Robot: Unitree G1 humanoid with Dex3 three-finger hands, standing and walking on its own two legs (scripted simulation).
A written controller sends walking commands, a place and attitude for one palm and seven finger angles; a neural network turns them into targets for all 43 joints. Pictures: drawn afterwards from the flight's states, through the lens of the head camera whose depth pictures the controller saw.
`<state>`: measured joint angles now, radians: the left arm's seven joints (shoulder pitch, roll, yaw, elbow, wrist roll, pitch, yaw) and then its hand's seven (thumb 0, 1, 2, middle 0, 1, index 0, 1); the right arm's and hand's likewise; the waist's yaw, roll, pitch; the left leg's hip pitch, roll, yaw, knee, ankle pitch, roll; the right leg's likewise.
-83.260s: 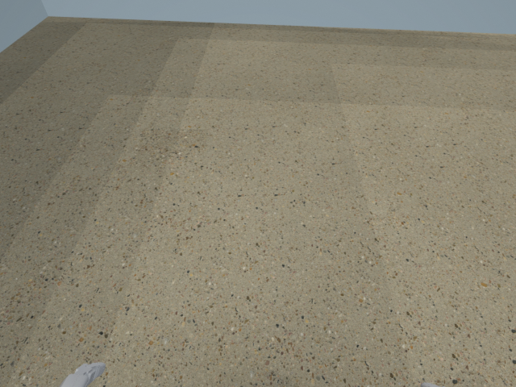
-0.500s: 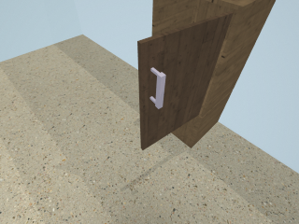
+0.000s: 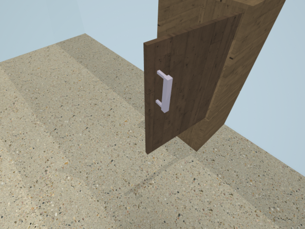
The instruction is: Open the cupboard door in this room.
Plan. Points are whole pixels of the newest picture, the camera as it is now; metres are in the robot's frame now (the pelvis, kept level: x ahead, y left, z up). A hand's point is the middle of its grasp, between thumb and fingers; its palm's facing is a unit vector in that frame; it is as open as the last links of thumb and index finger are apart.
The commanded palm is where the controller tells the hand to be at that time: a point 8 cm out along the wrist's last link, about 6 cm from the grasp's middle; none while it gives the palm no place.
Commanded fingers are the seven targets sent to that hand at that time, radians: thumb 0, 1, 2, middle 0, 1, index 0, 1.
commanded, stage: look to check the result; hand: left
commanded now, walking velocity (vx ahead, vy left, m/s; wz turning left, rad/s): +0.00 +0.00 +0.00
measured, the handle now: (162, 92) +0.53 +0.00 +0.06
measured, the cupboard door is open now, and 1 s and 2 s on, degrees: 82 82 82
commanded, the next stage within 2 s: stand and wait in 0.06 s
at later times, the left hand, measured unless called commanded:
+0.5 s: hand out of the picture -0.02 +0.16 -0.18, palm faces +0.04 -0.99 -0.15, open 7.4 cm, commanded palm none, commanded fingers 0.00 0.90 0.90 -0.20 -0.30 -0.20 -0.30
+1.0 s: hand out of the picture -0.01 +0.16 -0.18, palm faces +0.03 -0.99 -0.14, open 7.4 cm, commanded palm none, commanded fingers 0.00 0.90 0.90 -0.20 -0.30 -0.20 -0.30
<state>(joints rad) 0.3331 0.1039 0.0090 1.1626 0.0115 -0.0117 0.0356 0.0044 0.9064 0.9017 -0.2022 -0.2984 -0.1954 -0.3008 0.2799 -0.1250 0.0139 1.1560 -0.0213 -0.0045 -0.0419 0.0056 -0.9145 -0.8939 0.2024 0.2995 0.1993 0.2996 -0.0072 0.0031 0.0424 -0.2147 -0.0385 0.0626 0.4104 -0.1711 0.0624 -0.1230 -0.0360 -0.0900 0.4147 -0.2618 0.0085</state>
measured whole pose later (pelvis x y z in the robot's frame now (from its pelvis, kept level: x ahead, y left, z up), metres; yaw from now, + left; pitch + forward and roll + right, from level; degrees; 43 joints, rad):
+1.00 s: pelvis +0.02 +0.01 +0.00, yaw +0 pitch -1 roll +0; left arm 0.32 0.11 0.00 1.16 0.01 -0.01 0.04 0.00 0.91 0.90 -0.20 -0.30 -0.20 -0.30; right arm 0.27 -0.12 0.02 1.17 -0.02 -0.01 -0.05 0.01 -0.92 -0.89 0.20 0.30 0.20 0.30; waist -0.01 -0.01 0.05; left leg -0.19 -0.05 0.07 0.39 -0.19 0.07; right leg -0.09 -0.05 -0.08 0.38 -0.27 0.02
